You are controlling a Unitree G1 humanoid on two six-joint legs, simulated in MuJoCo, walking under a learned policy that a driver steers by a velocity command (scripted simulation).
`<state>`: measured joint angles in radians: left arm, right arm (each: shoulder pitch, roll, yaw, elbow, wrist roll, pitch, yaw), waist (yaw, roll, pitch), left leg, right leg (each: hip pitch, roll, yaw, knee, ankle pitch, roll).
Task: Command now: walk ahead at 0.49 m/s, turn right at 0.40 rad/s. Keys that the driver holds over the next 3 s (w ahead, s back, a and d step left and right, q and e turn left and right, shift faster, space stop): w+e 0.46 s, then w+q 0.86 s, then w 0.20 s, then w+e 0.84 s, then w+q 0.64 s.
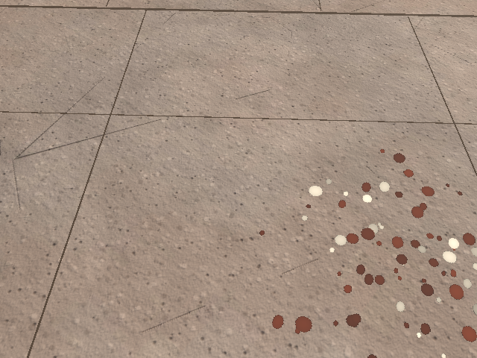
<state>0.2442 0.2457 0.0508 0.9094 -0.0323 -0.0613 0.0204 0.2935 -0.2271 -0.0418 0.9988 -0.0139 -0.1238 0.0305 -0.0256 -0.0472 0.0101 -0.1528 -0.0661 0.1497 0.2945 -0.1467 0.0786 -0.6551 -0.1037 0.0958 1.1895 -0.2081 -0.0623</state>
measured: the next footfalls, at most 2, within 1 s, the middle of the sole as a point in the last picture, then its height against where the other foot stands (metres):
right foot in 0.34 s outside the picture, level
left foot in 0.90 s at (262, 296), level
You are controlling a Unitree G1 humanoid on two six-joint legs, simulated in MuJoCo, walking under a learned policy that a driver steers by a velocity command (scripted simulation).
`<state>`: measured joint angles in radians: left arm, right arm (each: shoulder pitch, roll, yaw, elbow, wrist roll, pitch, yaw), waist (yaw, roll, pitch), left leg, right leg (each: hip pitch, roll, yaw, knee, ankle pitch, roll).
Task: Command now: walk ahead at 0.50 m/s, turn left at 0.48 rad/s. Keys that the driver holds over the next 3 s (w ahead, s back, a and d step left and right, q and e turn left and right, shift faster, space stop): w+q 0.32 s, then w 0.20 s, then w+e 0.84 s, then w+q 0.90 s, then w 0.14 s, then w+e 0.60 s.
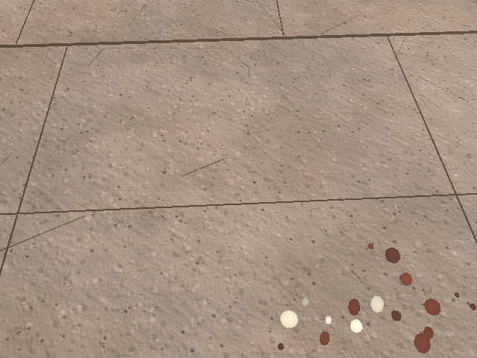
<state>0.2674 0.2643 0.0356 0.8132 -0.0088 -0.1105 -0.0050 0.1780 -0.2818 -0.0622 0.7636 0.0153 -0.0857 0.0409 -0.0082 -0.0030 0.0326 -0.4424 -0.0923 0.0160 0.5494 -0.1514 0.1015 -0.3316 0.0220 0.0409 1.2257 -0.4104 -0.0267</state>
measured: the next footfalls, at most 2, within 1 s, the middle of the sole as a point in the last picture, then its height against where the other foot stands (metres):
right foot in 0.38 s outside the picture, level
left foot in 0.84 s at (182, 324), level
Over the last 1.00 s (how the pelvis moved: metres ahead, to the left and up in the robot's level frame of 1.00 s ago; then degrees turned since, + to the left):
0.58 -0.11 -0.02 -6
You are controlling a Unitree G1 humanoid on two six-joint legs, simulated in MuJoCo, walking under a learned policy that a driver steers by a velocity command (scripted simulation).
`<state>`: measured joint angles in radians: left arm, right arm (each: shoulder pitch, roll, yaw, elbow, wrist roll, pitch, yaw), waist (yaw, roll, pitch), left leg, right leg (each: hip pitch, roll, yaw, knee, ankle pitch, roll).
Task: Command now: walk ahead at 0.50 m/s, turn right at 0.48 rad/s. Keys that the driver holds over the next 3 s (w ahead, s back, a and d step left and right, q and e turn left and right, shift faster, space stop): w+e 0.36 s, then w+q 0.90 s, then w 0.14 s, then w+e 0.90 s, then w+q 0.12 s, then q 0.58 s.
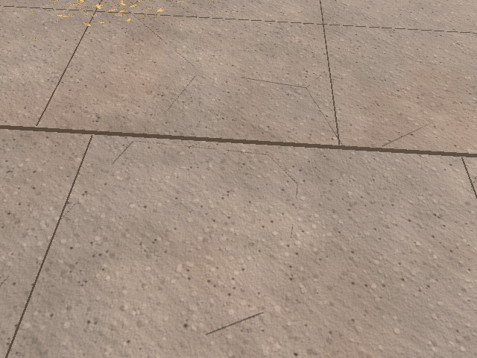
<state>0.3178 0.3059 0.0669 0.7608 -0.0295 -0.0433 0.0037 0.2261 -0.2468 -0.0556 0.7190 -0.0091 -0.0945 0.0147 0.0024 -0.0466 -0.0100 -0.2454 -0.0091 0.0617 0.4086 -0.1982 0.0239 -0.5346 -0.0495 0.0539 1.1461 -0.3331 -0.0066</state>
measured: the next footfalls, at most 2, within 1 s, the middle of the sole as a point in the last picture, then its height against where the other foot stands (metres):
right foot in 0.34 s outside the picture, level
left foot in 0.90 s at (254, 306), level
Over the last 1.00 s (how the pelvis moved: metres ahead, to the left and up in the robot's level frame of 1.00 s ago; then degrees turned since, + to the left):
0.51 0.07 0.02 6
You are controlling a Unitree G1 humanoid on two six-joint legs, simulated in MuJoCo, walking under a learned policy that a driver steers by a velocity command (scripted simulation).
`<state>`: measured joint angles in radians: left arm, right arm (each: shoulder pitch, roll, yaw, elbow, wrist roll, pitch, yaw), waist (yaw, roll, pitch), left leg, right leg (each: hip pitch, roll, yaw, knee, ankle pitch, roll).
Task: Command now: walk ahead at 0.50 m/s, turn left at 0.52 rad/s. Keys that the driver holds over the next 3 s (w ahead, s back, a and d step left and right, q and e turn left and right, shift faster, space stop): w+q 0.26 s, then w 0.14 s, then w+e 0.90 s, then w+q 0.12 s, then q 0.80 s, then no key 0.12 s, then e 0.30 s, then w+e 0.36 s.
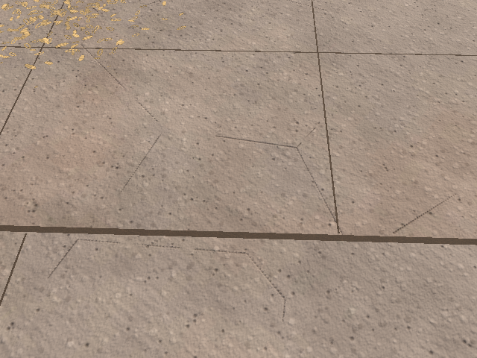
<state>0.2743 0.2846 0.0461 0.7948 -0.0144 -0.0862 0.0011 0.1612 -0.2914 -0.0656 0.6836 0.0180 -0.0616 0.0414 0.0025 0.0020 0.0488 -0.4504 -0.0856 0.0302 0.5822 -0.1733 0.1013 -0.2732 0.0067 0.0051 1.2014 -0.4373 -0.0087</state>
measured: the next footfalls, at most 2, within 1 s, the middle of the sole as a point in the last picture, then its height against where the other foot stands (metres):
right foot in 0.38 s outside the picture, level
left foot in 0.82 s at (197, 308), level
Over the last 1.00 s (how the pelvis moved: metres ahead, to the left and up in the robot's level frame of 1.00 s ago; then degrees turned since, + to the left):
0.54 -0.10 -0.02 -1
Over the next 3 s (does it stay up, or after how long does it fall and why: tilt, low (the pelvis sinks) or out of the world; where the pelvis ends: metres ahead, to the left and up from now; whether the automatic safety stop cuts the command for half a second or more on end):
stays up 1.03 -0.16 0.00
